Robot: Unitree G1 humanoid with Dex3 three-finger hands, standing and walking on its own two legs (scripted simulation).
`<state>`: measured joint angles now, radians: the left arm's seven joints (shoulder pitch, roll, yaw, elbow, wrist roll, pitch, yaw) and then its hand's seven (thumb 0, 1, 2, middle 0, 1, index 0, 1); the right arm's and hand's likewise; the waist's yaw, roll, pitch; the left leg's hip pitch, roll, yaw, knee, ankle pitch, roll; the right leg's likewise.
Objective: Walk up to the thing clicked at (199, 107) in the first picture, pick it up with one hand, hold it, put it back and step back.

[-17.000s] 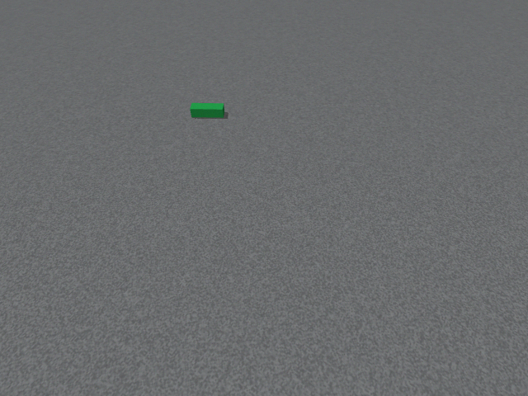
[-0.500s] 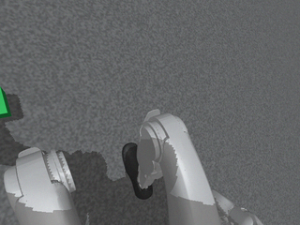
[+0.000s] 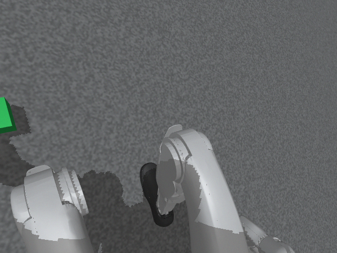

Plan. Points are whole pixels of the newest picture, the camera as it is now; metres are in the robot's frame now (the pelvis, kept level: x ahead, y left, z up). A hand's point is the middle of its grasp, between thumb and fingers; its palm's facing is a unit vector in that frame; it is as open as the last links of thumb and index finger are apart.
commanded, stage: settle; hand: left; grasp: from above
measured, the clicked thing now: out of the picture +0.43 +0.33 -0.27
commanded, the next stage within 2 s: lift in 0.62 s
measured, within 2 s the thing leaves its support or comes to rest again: leaves its support in 0.08 s
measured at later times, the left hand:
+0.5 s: hand out of the picture +0.41 +0.33 -0.15, palm faces -0.50 -0.06 -0.86, open 9.9 cm
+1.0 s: hand out of the picture +0.40 +0.34 -0.09, palm faces -0.50 -0.07 -0.86, open 9.8 cm
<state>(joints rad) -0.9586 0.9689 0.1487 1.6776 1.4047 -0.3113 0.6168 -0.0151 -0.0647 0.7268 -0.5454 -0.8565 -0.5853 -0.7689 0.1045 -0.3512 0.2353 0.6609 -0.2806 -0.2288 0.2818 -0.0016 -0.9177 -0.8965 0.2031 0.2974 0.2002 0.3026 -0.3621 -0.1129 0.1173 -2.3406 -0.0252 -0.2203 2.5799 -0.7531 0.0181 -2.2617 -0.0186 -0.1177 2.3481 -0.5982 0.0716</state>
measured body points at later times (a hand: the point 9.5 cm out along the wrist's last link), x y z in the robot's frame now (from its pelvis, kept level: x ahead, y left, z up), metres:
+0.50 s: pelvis +0.00 -0.01 +0.03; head +0.23 +0.10 +0.41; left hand +0.43 +0.33 -0.10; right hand +0.12 -0.28 -0.06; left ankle +0.06 +0.11 -0.27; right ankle +0.13 -0.14 -0.27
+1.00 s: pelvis -0.01 -0.01 +0.06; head +0.21 +0.08 +0.45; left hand +0.42 +0.34 -0.04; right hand +0.07 -0.28 -0.04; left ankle +0.06 +0.11 -0.27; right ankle +0.13 -0.14 -0.27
